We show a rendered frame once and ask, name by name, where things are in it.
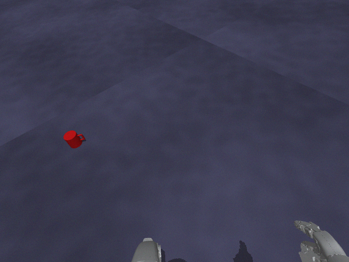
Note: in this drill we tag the right robot hand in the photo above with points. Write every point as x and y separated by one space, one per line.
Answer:
325 245

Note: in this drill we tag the mug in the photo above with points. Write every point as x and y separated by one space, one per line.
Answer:
73 139

